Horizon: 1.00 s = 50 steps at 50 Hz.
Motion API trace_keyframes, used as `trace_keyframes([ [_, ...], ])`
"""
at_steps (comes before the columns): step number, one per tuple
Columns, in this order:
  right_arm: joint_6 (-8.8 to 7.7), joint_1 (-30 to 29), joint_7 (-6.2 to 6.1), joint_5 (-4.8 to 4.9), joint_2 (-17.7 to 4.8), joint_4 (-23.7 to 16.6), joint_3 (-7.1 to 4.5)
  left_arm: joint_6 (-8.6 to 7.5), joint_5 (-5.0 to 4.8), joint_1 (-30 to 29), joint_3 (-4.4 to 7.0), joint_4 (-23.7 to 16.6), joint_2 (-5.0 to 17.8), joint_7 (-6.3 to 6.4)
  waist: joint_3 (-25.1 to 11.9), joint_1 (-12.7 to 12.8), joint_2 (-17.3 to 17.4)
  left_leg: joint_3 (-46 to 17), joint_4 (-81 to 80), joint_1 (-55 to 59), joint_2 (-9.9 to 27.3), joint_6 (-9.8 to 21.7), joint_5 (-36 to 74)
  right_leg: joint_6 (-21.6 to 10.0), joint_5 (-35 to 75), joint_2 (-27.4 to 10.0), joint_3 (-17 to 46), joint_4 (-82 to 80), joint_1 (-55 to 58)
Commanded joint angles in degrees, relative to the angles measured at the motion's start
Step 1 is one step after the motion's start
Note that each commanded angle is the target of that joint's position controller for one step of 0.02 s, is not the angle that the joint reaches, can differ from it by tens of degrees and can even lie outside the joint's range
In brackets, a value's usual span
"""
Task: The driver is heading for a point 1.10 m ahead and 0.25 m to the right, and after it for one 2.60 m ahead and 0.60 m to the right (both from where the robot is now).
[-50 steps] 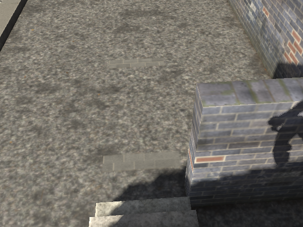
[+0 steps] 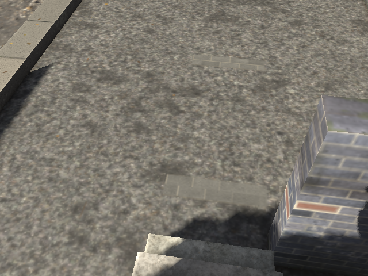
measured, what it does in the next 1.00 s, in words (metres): steps to the right, turning right: right foot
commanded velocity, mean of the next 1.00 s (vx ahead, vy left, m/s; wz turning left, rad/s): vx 0.02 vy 0.00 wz -0.33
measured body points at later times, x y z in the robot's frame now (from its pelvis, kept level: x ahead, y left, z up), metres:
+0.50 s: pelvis +0.04 -0.09 -0.03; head +0.05 -0.07 +0.42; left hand +0.30 +0.05 -0.12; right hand -0.07 -0.29 -0.16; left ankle +0.05 +0.08 -0.73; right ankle +0.01 -0.22 -0.71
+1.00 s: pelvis +0.12 -0.13 -0.13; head +0.13 -0.12 +0.32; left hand +0.19 +0.07 -0.29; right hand +0.09 -0.37 -0.27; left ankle +0.27 -0.05 -0.88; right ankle +0.00 -0.23 -0.73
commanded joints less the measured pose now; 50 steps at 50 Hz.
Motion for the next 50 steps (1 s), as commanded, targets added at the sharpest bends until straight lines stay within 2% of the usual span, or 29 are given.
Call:
trace_keyframes([
  [1, -2.49, -6.19, -1.68, -1.11, 0.01, -1.79, 1.31, 1.91, -0.53, 14.42, -1.20, -0.29, -0.30, -1.68, 6.65, 7.15, -0.99, -12.01, -14.41, -13.34, 15.55, 5.26, -11.62, -0.64, 7.78, -2.02, -3.17, 21.49, -2.62],
  [2, -3.30, -1.83, -2.95, -0.32, 0.10, -0.93, 1.58, 2.05, -1.02, 8.81, -0.61, -3.29, 2.60, -1.21, 6.61, 3.14, -0.12, -11.79, -13.08, -7.07, 16.31, 7.26, -14.99, -0.43, 10.23, -2.39, -2.64, 14.59, -9.17],
  [5, -4.00, 6.35, -5.66, -1.23, -0.39, 1.58, 2.51, 2.73, -0.14, 2.10, -2.30, -7.16, 0.65, -0.50, 5.88, -1.21, 4.37, -13.93, -12.01, 3.02, 18.75, 9.51, -11.80, -0.50, 16.31, -3.61, -2.05, 3.21, -15.40],
  [7, -3.90, 9.81, -5.30, -2.04, -0.77, 2.42, 2.91, 2.87, 1.33, 1.36, -2.40, -7.68, 0.97, -0.19, 4.74, -2.74, 7.69, -15.45, -8.71, 4.45, 21.46, 10.41, -8.26, -0.88, 17.34, -2.75, -1.32, 10.71, -17.19],
  [10, -4.50, 11.08, -5.84, -3.24, 1.09, 1.87, 3.87, 3.32, 2.32, -3.12, -2.85, -11.58, -0.01, 1.53, 3.50, -4.55, 6.44, -14.94, -5.59, 9.98, 24.27, 10.75, -3.46, -1.54, 18.18, -4.14, 0.14, 8.58, -24.70],
  [15, -7.27, 10.92, -7.55, -3.56, 3.21, 2.59, 4.70, 4.84, 0.82, -7.16, -4.23, -15.52, -4.23, 0.99, 5.77, -1.44, 8.04, -10.32, -6.71, 2.43, 25.24, 5.28, 1.03, -2.69, 15.56, -9.79, -5.14, 7.44, -15.56],
  [18, -8.74, 2.76, -6.29, -5.01, -3.18, 0.72, 2.28, 4.58, 1.38, -9.49, -2.84, -17.45, -2.75, 0.10, 4.85, 2.13, 7.13, -3.53, -5.38, -5.69, 24.72, 0.28, -2.42, -3.18, 13.98, -9.97, -8.75, -0.47, -0.77],
  [23, -8.28, -2.28, -7.49, -2.97, -9.58, -2.40, -2.68, 4.54, 2.56, -12.53, 1.48, -17.65, -0.54, 1.01, 2.59, 1.40, 12.70, -0.26, -2.98, -2.03, 27.95, -4.36, -0.98, -3.40, 2.70, -3.99, -14.27, -27.65, 17.49],
  [24, -7.47, -4.03, -7.44, -1.33, -9.89, -1.91, -3.34, 4.69, 2.38, -9.94, 2.30, -16.65, 1.18, 1.84, 1.85, 3.00, 13.14, -1.41, 0.67, 5.40, 28.63, -5.22, -0.29, -3.70, 0.91, -5.41, -10.15, -42.08, 17.64],
  [25, -6.30, -5.84, -7.04, -0.93, -10.08, -3.06, -3.66, 2.79, 0.97, -2.26, 4.52, -12.90, 4.79, 2.62, -1.69, 6.45, 9.39, 1.48, 13.13, 3.37, 25.04, -5.80, 1.31, -3.33, 5.89, -1.60, -13.91, -50.88, 30.43],
  [26, -5.92, -5.64, -5.88, -1.68, -1.30, -7.62, -1.66, -0.04, -0.06, 12.76, 6.10, -7.89, 10.64, 4.55, -16.34, 10.21, -12.61, 6.65, 37.41, -11.46, 13.86, -8.25, -26.56, -7.41, 41.40, -4.28, -4.60, -52.22, 60.36],
  [27, -6.44, -17.54, -4.62, -1.02, 2.38, -18.64, 0.79, -3.14, 2.33, 26.38, 7.11, -2.64, 17.27, 5.34, -21.52, 13.40, -17.71, -1.14, 51.64, -38.83, 0.58, -10.16, -39.65, -19.00, 68.57, -17.72, 18.37, -46.29, 82.51],
  [28, -6.59, -27.66, -4.38, 4.16, 3.27, -21.89, 2.05, -5.33, 4.45, 35.30, 5.67, -1.09, 12.42, 2.95, -13.58, 22.61, -7.52, -17.20, 46.65, -53.98, -3.57, -7.98, -38.52, -23.88, 66.41, -25.34, 33.14, -46.51, 81.10],
  [29, -6.41, -28.91, -4.82, 5.82, 2.45, -21.87, 2.53, -6.00, 3.03, 27.32, 4.30, -1.51, 9.38, -0.25, 0.19, 19.34, -6.42, -21.58, 39.13, -60.00, 0.43, -7.02, -30.29, -23.99, 52.68, -29.48, 37.63, -51.72, 67.38],
  [30, -5.62, -23.71, -6.04, 6.60, -5.35, -18.09, 0.33, -5.31, -1.31, 12.88, 2.89, -5.18, 7.86, -2.89, 1.72, 10.90, -6.61, -20.06, 39.92, -50.96, 4.25, -7.86, -19.97, -24.49, 51.32, -27.77, 30.82, -51.90, 54.45],
  [31, -3.84, -12.57, -5.84, 3.52, -8.36, -13.56, -0.52, -3.62, -2.13, 0.28, 2.20, -7.60, 8.10, -4.50, 0.98, 1.47, -8.80, -19.40, 38.89, -37.93, 4.56, -6.99, -11.29, -22.51, 44.42, -23.56, 21.25, -49.86, 37.32],
  [32, -1.35, -3.73, -4.42, 0.47, -7.08, -8.36, -0.55, -1.98, -1.89, -6.07, 1.60, -8.43, 8.18, -5.31, 2.94, -4.08, -9.13, -15.77, 48.63, -24.39, 2.55, -5.91, -1.23, -19.17, 38.98, -17.94, 13.30, -49.05, 17.42],
  [33, 0.13, 0.65, -1.94, -3.09, -5.90, -5.87, -0.07, -0.76, -0.73, -8.27, -0.38, -9.39, 1.36, -4.45, 3.64, -4.32, -3.87, -15.92, 43.88, -21.57, 0.93, -4.54, 10.86, -13.21, 19.30, -9.82, 5.54, -48.61, 8.69],
  [35, 0.43, -0.43, 2.74, -1.75, -1.27, -5.87, 2.30, -0.23, 1.06, -4.72, -2.44, -6.30, 1.05, -1.49, 2.89, -2.44, -0.47, -14.31, 48.68, -20.46, 0.97, -4.96, 20.66, -14.45, 11.49, -10.87, 7.25, -46.68, 3.69],
  [36, -0.12, -2.56, 4.52, -1.42, -1.57, -6.25, 2.89, -0.05, 1.54, 0.20, -2.92, -3.73, 2.77, 0.13, 2.35, 0.79, 2.49, -14.23, 44.60, -23.18, 1.08, -4.64, 29.57, -15.45, 5.27, -11.91, 7.20, -45.58, 5.11],
  [39, -0.94, -13.38, 5.13, -2.29, -5.27, -8.93, 3.28, -1.49, 1.22, 5.63, -5.10, 1.12, 3.31, 2.03, 3.15, 6.22, -4.67, -16.22, 32.23, -30.40, 3.28, -6.32, 39.44, -14.51, -10.09, -12.54, 10.74, -38.64, 14.12],
  [40, 2.52, -24.86, -1.87, 5.92, -1.45, -13.57, 1.54, 1.23, -7.34, -2.14, -3.99, -3.38, 1.24, 1.57, -3.82, 4.35, 0.31, -10.57, 22.13, -15.28, -0.83, -6.32, 41.80, -10.44, -2.00, -11.71, 11.46, -42.65, 15.42],
  [41, 3.69, -26.53, -3.82, 7.21, -1.28, -14.41, 2.47, 3.20, -6.98, -4.92, -4.40, -4.87, 1.77, 1.30, -2.44, 5.60, -1.99, -9.95, 13.42, -7.63, -1.27, -5.77, 41.59, -8.97, -6.79, -10.20, 8.36, -41.39, 12.40],
  [42, 1.96, -17.22, 1.72, -4.44, -8.07, -8.03, 2.95, -0.12, 0.61, -1.32, -5.66, -3.42, 7.33, 0.31, 10.70, 4.92, -15.58, -14.71, 17.23, -16.70, 3.40, -6.50, 32.16, -11.49, -22.98, -13.33, 10.12, -39.24, 5.51],
  [43, 0.46, -17.20, 3.35, -5.75, -9.42, -7.09, 2.12, -0.47, 0.42, 0.93, -5.16, -2.78, 6.50, 0.80, 10.93, 7.49, -10.39, -13.03, 11.92, -19.34, 2.61, -6.84, 29.48, -12.22, -26.36, -12.68, 10.54, -37.87, 10.47],
  [46, 0.01, -20.78, 5.16, -3.46, -3.55, -4.85, 4.37, 1.62, -0.38, 5.56, -7.49, 0.74, 2.91, 2.04, 10.45, 11.21, -5.83, -11.87, -7.53, -12.30, 4.65, -6.21, 29.48, -12.77, -31.77, -13.05, 14.94, -35.35, 13.38],
  [47, -0.09, -16.96, 5.05, -2.89, -3.18, -3.20, 4.52, 1.89, 1.15, 3.21, -7.81, 0.97, 4.05, 1.00, 7.64, 8.20, -6.53, -8.40, 0.00, -1.13, 3.38, -6.96, 29.84, -12.21, -28.95, -13.45, 13.70, -33.50, 7.30],
  [48, -0.50, -15.35, 4.86, -0.27, -3.24, -2.57, 4.67, 2.46, -0.63, -1.51, -7.95, -0.19, 3.65, 1.12, 7.31, 6.45, -3.36, -11.90, -16.22, -0.79, 6.22, -6.64, 28.32, -10.65, -24.89, -13.36, 13.53, -29.52, 11.93],
  [50, -1.51, -6.94, 3.79, 1.53, -6.19, 1.37, 2.57, 4.46, 0.21, -3.87, -8.10, 0.55, 6.90, -0.96, 5.03, 2.83, -2.06, -2.75, -20.83, 18.80, 2.30, -7.27, 27.91, -8.43, -19.18, -11.95, 8.37, -21.17, 7.14],
])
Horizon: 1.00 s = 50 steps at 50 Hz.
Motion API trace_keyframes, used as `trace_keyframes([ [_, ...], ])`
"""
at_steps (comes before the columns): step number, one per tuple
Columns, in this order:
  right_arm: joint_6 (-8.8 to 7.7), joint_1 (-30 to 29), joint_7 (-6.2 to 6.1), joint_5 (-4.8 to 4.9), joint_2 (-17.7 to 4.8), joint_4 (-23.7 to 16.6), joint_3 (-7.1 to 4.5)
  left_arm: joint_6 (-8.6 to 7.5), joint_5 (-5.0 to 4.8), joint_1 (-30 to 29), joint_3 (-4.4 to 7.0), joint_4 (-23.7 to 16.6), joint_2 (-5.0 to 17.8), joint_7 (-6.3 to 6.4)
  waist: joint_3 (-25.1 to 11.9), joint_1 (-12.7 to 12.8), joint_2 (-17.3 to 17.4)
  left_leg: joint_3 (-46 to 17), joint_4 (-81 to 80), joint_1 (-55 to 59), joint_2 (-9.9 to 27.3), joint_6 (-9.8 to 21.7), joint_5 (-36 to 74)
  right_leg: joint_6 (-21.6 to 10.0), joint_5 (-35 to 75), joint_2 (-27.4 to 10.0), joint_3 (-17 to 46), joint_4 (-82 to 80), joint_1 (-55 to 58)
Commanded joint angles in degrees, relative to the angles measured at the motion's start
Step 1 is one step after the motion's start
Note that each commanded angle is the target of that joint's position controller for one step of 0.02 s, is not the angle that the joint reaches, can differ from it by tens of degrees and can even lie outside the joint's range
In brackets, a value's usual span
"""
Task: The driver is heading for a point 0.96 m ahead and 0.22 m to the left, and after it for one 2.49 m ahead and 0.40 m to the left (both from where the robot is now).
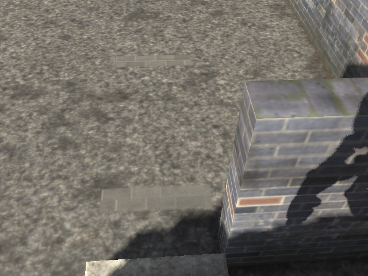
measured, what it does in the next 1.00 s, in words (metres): goes down, turning left: left foot 0.21 m lower, then right foot 0.20 m higher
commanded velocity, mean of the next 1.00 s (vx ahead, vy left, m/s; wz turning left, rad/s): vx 0.34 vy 0.00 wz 0.46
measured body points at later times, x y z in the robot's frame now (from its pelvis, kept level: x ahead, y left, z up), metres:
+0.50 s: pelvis +0.13 +0.01 -0.10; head +0.11 +0.05 +0.35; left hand +0.27 +0.23 -0.20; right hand +0.14 -0.23 -0.23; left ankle +0.10 +0.15 -0.81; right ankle +0.09 -0.13 -0.61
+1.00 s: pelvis +0.34 +0.08 -0.29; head +0.34 +0.11 +0.16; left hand +0.16 +0.27 -0.43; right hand +0.56 -0.08 -0.39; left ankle +0.35 +0.16 -1.00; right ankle +0.27 -0.10 -0.77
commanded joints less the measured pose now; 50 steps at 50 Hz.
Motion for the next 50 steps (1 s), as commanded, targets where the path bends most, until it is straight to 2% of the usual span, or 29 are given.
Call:
trace_keyframes([
  [1, -3.11, 14.54, -0.80, 2.38, -6.15, 3.19, -2.57, 2.07, 1.24, -1.59, 1.22, -0.21, 10.44, -3.49, -1.39, -8.38, 0.86, 4.47, -7.62, 28.62, -1.64, 1.20, -1.98, -3.66, 15.07, -6.77, 11.34, -4.17, -11.75],
  [2, -4.28, 26.45, -1.10, 0.05, -10.37, 6.91, -3.68, 2.02, 1.75, 1.85, 0.81, -0.31, 6.26, -5.76, -6.39, -9.63, 9.01, -4.21, 3.00, 40.01, 2.77, 6.32, 16.40, 1.52, 7.94, -2.13, 6.44, 17.68, -19.43],
  [3, -3.97, 8.47, -1.97, 3.21, -17.17, -1.87, -5.52, 0.46, 2.32, 2.74, 3.40, -6.55, 7.53, -3.98, -3.52, -0.75, 9.64, -25.85, -0.04, 31.38, 5.97, 12.40, -19.37, 1.73, 4.33, 1.89, 3.27, 18.10, -31.10],
  [4, -2.96, 7.76, -3.35, 2.51, -16.90, -2.31, -6.73, -0.76, 2.72, -1.85, 3.61, -7.51, 9.80, -1.16, -0.23, -5.71, 6.11, -31.18, -4.72, 24.69, 9.55, 19.18, -35.40, 1.82, 0.33, 0.54, 2.67, 24.57, -33.15],
  [6, -1.42, 29.50, -3.98, -2.21, -5.18, 5.24, -4.27, -2.45, 1.42, -13.81, 3.49, -10.96, 8.42, 0.49, 0.53, -14.20, -1.28, -16.85, 4.01, 25.88, 3.02, 17.48, -19.22, -0.86, -4.45, -1.91, -1.20, 32.90, -35.00],
  [9, -4.48, 13.46, -4.53, 0.24, -10.22, -3.89, -4.18, -5.58, -1.33, -0.78, -0.13, -13.59, 1.80, 2.40, -1.29, -2.64, 11.33, -45.96, 0.97, -1.71, 12.89, 26.29, -33.48, 1.59, 15.05, -1.73, 8.64, 32.12, -24.15],
  [11, -5.02, 19.40, -7.33, 2.15, -2.07, -1.92, -2.20, -4.35, 3.48, -8.98, 0.83, -15.07, 5.25, 3.39, -1.99, -10.46, -2.53, -38.39, 11.69, 17.05, 6.17, 20.15, -40.04, 4.03, 17.03, -5.84, 10.74, 17.92, -44.19],
  [14, -3.81, 27.88, -8.22, 2.07, -1.27, 2.18, -1.68, -3.25, 2.08, -17.74, 0.63, -21.22, 4.47, 1.21, 3.60, -13.39, -0.32, -34.87, 14.31, 5.54, -3.62, 16.97, -45.06, 1.62, 1.42, -2.17, 5.65, 9.11, -39.26],
  [20, -3.19, -11.38, -11.34, -2.84, 1.18, -11.74, -1.25, -3.71, -3.16, 3.26, 3.73, -21.82, 9.35, 4.09, 4.93, 11.45, -15.65, -12.81, 30.19, -57.17, -6.09, 6.76, -22.16, -19.17, -16.29, -22.42, 38.41, -13.95, 17.21],
  [21, -3.80, -4.29, -13.04, -1.92, 1.02, -10.78, -2.18, -3.07, -1.80, 1.93, 4.09, -20.67, 5.30, 4.73, 5.32, 7.44, -2.38, -12.47, 19.33, -43.06, -4.74, 8.20, -18.26, -11.47, -0.14, -17.31, 20.83, -6.28, 11.62],
  [23, -4.35, 31.66, -15.03, 1.68, -4.35, -1.02, -6.33, -1.28, 2.28, -26.79, 4.96, -29.77, 7.02, 1.48, 4.01, -18.47, 12.69, -14.42, 21.39, 20.16, -8.61, 11.48, -10.20, 2.75, -3.42, 0.95, -3.63, 21.59, -41.13],
  [24, -4.23, 43.42, -14.32, 1.32, -1.89, 1.96, -6.34, -2.13, 1.98, -39.22, 4.85, -33.54, 7.21, -0.11, -0.08, -28.51, 11.76, -19.81, 30.61, 36.36, -6.90, 10.87, -15.93, 5.50, 1.20, -0.23, 3.95, 13.57, -56.84],
  [25, -4.01, 46.37, -12.77, 3.30, 0.75, 3.08, -5.72, -2.70, 0.63, -34.87, 3.71, -29.71, 2.07, -1.23, -1.55, -28.13, 0.66, -23.39, 29.97, 42.34, -3.31, 11.88, -23.97, 6.99, 20.80, -2.74, 5.40, -16.38, -58.83],
  [28, -3.98, 35.55, -7.66, 3.54, 7.03, 2.87, -3.63, -5.42, 0.67, -33.42, 5.57, -25.01, 1.47, 0.11, 9.97, -19.40, 6.33, -29.59, 27.33, 32.51, -5.25, 17.20, -28.48, 1.81, 28.95, -1.89, 5.94, -16.39, -54.95],
  [31, -1.99, 24.51, -7.07, 3.77, 6.32, -1.10, -3.95, -3.33, 2.51, -31.89, 4.31, -19.49, -3.86, -2.58, 0.61, -16.31, 4.93, -36.51, 20.12, 18.82, -5.46, 20.14, -29.63, 1.73, 28.19, 0.44, 4.94, -31.04, -29.42],
  [32, -0.72, 11.26, -5.55, -0.45, 0.22, -4.59, -3.98, -3.92, 3.76, -7.60, 5.39, -10.89, -1.91, -3.78, -3.64, -4.21, 11.16, -38.30, 21.99, -9.99, -5.53, 19.16, -20.33, 0.35, 38.96, 3.95, -0.07, -2.52, 2.31],
  [33, -0.83, -0.37, -5.29, -1.79, -4.36, -8.08, -5.20, -4.26, 2.13, 12.61, 7.01, -5.28, 1.19, -2.79, -4.45, 7.50, 0.33, -38.73, 26.80, -35.17, -5.77, 18.82, -23.89, 1.18, 39.40, 5.29, 0.58, 4.63, 27.88],
  [34, -1.59, -10.53, -6.51, 0.60, -4.31, -14.28, -5.21, -4.61, 2.99, 18.91, 8.50, -4.37, 6.07, -2.20, -4.54, 13.61, -11.04, -29.18, 39.44, -44.40, -10.18, 15.29, -32.20, 0.48, 32.17, 4.72, 0.59, -2.72, 35.39],
  [36, -3.62, -18.77, -5.68, 0.65, -3.95, -16.77, -4.55, -5.63, 4.24, 33.67, 10.58, -2.81, 9.77, -0.35, 1.97, 24.49, -13.18, -20.85, 67.28, -59.67, -17.18, 13.13, -33.82, -4.68, 23.45, 0.08, 3.31, -21.57, 50.45],
  [37, -4.01, -13.66, -3.73, 1.26, 0.98, -14.68, -4.33, -6.21, 2.51, 37.82, 9.55, 1.52, 10.03, -2.41, 2.48, 17.38, -17.18, -21.95, 81.35, -62.06, -25.76, 13.99, -51.97, -11.26, 34.74, -4.28, 20.18, -29.23, 48.97],
  [38, -3.75, -1.26, -3.40, 1.24, 5.73, -16.98, -3.50, -7.16, 0.50, 18.00, 8.32, -5.79, 13.44, -5.73, 2.33, -2.76, -16.02, -20.50, 79.88, -69.03, -18.69, 11.53, -52.88, -24.86, 74.10, -25.50, 48.42, -35.63, 39.40],
  [39, -1.47, -2.39, -3.44, 0.83, 2.50, -14.79, -2.96, -6.63, 2.23, 4.95, 7.22, -8.28, 6.58, -4.99, 11.53, -2.24, -6.88, -24.89, 72.20, -76.00, -9.76, 8.33, -48.20, -28.41, 74.58, -32.04, 51.99, -36.90, 27.97],
  [41, 0.06, 2.97, -4.88, -2.47, 4.83, -8.52, -0.63, -6.02, -0.36, -8.10, 5.04, -13.16, -5.81, -1.90, 0.51, -5.51, -1.24, -15.35, 55.46, -58.25, -3.82, -0.36, -28.59, -15.73, 55.65, -16.28, 33.03, -24.92, 12.18],
  [42, -0.97, 9.34, -4.72, -2.44, 4.50, -5.49, -0.48, -5.55, 0.08, -6.48, 4.63, -13.64, -5.11, -0.08, 0.74, -8.38, -4.39, -5.88, 48.93, -28.72, -4.35, -1.34, -10.98, -9.68, 38.52, -9.68, 19.37, -18.90, -12.59],
  [43, -2.78, 13.72, -4.12, -1.82, 5.62, -1.31, -0.18, -5.82, 2.60, -5.92, 3.84, -13.75, -2.09, 1.61, 3.98, -9.88, 0.81, 2.87, 40.91, 12.27, -5.65, 1.98, 31.80, -3.94, 13.46, -0.76, -0.95, -18.89, -46.00],
  [45, -0.86, 8.16, -1.37, -2.92, 4.69, -5.68, -0.84, -7.74, 4.56, -10.96, 5.05, -11.39, 7.43, 0.81, 9.13, -14.04, -8.92, 2.55, 48.82, 27.30, -5.19, 2.79, 26.01, -6.20, 5.03, -3.47, 0.85, -20.30, -55.17],
  [48, 2.44, 30.08, -2.43, -1.96, -7.60, -1.53, -4.85, -8.25, -1.15, -7.96, 9.63, -6.85, 21.62, -1.75, 8.83, -23.93, 15.18, 2.75, 16.41, 32.48, -3.82, 6.74, 4.74, 3.11, 24.64, -2.27, 4.79, 19.61, -28.67],
  [49, 1.43, 42.32, -3.88, -3.94, -5.43, 4.69, -4.48, -6.92, -1.47, -14.02, 10.98, -8.88, 23.47, -1.86, 6.57, -29.93, 19.75, 1.66, 3.42, 37.39, -1.71, 11.33, 4.98, 6.50, -1.39, 5.13, 4.16, 41.45, -27.20],
  [50, -0.73, 25.25, -5.78, 17.73, -5.97, 1.80, -5.19, -2.39, -15.34, 6.73, 10.73, -6.79, 17.67, -0.71, -4.50, -12.30, 4.72, -21.10, 26.65, 50.36, 9.18, 8.45, 30.22, 1.61, -1.73, 1.96, 9.14, 33.04, -45.30],
])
